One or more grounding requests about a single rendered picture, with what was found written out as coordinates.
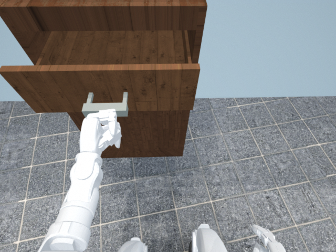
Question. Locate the left robot forearm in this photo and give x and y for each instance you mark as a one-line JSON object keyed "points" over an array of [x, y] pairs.
{"points": [[71, 230]]}

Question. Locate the robot left hand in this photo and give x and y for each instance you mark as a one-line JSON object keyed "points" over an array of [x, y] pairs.
{"points": [[92, 131]]}

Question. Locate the robot left thigh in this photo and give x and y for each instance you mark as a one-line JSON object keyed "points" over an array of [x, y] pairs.
{"points": [[133, 246]]}

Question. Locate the right robot shin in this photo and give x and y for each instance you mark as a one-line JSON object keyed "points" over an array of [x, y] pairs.
{"points": [[203, 226]]}

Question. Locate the cabinet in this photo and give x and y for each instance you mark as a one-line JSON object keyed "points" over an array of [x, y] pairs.
{"points": [[144, 133]]}

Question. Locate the robot right hand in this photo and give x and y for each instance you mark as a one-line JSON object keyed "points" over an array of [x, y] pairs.
{"points": [[268, 239]]}

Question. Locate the handle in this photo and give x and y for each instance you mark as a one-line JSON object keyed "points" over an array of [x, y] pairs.
{"points": [[120, 108]]}

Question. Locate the drawer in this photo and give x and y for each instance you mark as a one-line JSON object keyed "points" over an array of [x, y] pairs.
{"points": [[153, 66]]}

